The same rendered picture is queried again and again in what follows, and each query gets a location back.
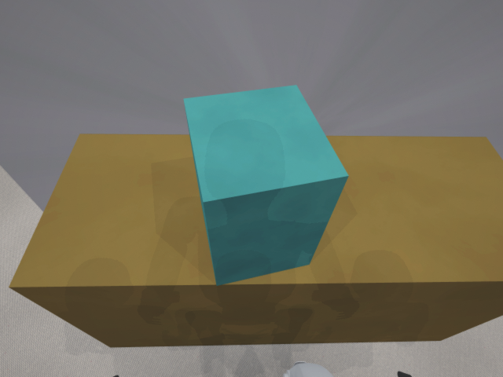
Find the carton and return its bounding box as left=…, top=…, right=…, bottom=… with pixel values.
left=183, top=85, right=349, bottom=286

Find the pedestal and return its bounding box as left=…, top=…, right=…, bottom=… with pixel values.
left=9, top=134, right=503, bottom=347

